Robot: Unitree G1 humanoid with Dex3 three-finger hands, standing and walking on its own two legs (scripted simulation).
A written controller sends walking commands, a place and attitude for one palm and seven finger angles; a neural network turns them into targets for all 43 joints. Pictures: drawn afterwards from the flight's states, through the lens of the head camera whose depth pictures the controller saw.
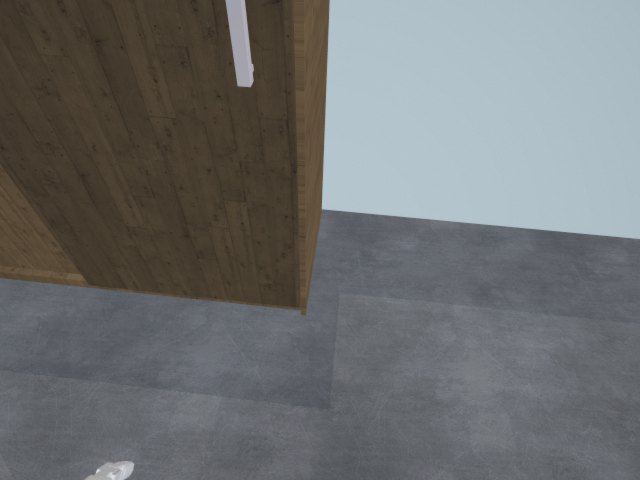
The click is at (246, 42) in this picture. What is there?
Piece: wardrobe's sliding door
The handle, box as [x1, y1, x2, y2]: [226, 0, 253, 86]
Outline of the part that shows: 226,0 237,85 250,86 253,80 253,67 250,61 244,0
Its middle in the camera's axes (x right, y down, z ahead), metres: -0.14 -0.39 +0.64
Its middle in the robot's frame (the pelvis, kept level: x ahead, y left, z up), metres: +0.76 +0.19 +0.26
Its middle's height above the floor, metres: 1.03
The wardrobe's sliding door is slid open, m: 0.00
